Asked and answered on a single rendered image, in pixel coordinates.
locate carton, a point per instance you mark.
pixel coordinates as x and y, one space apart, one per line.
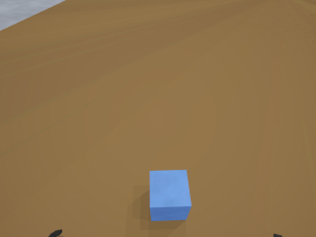
169 195

